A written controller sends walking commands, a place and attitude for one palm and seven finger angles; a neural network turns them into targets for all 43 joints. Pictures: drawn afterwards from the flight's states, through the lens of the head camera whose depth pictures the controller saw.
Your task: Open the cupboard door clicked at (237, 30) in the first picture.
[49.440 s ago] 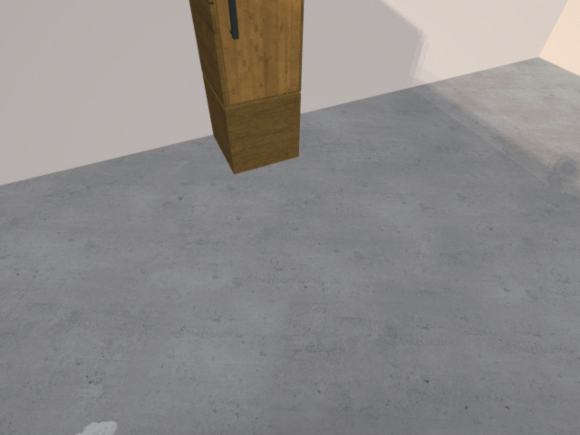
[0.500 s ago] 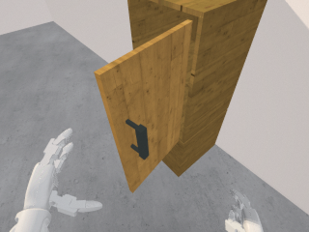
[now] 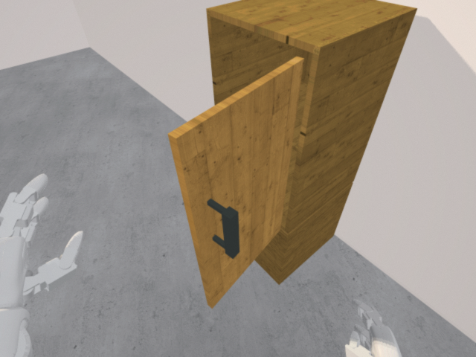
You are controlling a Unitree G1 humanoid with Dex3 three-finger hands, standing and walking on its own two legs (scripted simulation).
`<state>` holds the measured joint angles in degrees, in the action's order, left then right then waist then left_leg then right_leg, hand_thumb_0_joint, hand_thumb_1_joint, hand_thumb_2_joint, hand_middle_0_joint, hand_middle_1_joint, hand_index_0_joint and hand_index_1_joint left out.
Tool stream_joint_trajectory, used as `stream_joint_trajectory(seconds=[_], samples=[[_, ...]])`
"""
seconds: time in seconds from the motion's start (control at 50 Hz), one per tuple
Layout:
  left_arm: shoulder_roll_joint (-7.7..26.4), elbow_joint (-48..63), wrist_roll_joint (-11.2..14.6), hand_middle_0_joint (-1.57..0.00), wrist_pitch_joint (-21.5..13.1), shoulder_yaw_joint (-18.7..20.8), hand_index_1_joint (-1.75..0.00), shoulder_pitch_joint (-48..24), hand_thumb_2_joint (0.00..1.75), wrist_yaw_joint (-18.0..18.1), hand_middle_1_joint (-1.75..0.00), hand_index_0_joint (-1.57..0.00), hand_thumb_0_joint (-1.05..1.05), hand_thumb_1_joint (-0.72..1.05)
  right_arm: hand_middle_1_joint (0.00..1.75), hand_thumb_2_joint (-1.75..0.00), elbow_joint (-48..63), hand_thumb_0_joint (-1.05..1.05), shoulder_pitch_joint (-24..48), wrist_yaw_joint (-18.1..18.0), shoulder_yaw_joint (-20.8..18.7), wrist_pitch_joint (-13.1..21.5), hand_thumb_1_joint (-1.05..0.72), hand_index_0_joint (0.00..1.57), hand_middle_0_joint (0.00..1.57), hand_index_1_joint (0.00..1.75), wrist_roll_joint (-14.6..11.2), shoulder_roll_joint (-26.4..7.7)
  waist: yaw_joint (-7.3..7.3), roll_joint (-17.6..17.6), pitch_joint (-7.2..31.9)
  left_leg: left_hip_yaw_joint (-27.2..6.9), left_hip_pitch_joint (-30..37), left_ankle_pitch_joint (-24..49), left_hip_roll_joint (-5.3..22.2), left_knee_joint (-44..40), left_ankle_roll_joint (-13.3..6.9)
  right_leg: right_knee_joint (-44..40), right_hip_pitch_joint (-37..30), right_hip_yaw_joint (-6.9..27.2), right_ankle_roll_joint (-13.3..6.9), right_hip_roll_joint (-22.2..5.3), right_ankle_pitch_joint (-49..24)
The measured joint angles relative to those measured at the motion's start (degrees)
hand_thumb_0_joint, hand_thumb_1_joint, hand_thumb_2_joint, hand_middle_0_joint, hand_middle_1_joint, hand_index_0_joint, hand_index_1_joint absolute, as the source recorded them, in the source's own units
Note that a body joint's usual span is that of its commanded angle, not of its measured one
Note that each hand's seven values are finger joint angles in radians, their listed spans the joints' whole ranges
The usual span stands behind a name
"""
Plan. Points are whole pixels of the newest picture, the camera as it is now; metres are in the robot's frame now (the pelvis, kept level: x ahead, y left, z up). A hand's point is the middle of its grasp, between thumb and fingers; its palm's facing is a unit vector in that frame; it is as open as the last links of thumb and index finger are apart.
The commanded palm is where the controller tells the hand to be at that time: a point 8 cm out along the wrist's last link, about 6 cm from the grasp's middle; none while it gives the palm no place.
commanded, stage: draw the hand back to the body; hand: left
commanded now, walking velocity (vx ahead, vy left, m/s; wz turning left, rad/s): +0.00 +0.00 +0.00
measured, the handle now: (223, 228) +0.35 +0.08 +0.01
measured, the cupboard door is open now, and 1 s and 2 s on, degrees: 100 100 100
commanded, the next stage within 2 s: step back with the hand held close in 0.42 s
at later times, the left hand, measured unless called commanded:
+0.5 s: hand (61, 262) +0.18 +0.25 +0.16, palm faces +0.47 -0.79 -0.39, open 7.4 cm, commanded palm +0.13 +0.29 +0.17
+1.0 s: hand (41, 283) +0.15 +0.26 +0.16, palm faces +0.36 -0.78 -0.52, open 7.4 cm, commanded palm +0.09 +0.30 +0.17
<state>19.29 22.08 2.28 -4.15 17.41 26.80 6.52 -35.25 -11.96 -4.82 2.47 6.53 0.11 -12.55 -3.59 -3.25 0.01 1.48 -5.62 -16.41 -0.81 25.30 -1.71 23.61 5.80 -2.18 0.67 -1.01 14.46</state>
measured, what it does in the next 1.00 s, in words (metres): shifts its weight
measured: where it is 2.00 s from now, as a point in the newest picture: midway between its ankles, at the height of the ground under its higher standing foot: outside the picture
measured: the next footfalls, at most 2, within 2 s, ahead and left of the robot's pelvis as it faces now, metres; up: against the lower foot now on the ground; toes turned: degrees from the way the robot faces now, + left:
left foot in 1.72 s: -0.07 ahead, +0.09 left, +0.00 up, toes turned +2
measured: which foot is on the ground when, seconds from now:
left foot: down 0.00-1.00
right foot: down 0.00-1.00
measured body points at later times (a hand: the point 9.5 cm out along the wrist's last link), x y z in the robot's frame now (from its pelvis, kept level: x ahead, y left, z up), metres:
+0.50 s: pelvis -0.01 -0.02 +0.00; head -0.03 -0.04 +0.45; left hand +0.15 +0.29 +0.18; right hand +0.17 -0.24 -0.08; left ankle -0.03 +0.09 -0.74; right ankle -0.02 -0.13 -0.74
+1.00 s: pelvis -0.06 +0.00 +0.00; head -0.04 +0.00 +0.45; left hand +0.13 +0.30 +0.18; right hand +0.12 -0.25 -0.08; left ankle -0.03 +0.09 -0.74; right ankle -0.02 -0.13 -0.74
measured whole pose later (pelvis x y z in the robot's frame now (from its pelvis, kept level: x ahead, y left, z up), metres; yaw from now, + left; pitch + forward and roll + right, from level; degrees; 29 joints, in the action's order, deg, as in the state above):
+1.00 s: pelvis -0.06 +0.00 +0.00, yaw -1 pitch +0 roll +0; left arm 24.2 27.5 2.0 -9.4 23.4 31.9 7.3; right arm -31.2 -10.2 -5.5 -0.9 0.9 -0.8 -13.8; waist -0.3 -0.9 -1.7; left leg 3.1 -15.5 -12.2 -0.7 27.6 -2.2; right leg 26.3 16.3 -0.6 0.9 -1.0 9.9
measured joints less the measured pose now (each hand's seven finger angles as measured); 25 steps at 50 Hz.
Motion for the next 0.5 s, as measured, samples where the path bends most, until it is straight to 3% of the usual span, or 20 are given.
stream_joint_trajectory(seconds=[0.12, 0.22, 0.5], samples=[[0.3, -1.1, 0.4, -0.2, -0.6, 3.1, -0.3, -1.8, 0.83, 0.4, -0.3, -0.2, 0.01, 0.73, 0.3, -0.9, -0.9, 0.01, 0.5, 0.0, -0.6, -0.2, -0.91, 0.2, 0.2, 0.3, 0.0, -0.3, -0.35, -0.1, -0.7, -0.1, 1.0, 0.8, 0.1, -1.3, 0.2, -1.3, -1.1, -0.1, -0.2, 0.2, -0.9], [-0.9, -1.4, 0.3, -0.2, -0.7, 2.3, -0.3, -1.9, 0.87, 0.2, -0.3, -0.2, 0.01, 0.83, 0.3, -0.9, -1.3, 0.01, 0.6, 0.2, -0.9, -0.2, -0.91, 0.2, 0.2, 0.3, 0.1, -0.5, -0.38, -0.2, -1.0, -0.2, 1.4, 1.5, 0.2, -2.1, 0.3, -1.8, -1.4, -0.2, -0.4, 0.3, -1.3], [-0.7, -1.9, 0.4, -0.21, -1.3, 1.9, -0.3, -1.4, 0.9, -0.1, -0.3, -0.21, 0.02, 0.89, 0.3, -0.9, -2.3, 0.01, 0.6, -0.2, -1.3, 0.4, -0.91, 0.2, 0.2, 0.29, 0.2, -0.2, -0.14, -0.5, -1.4, -0.2, 2.2, 2.1, 1.2, -2.7, 1.1, -2.7, -2.1, -0.2, -1.2, 1.3, -2.1]])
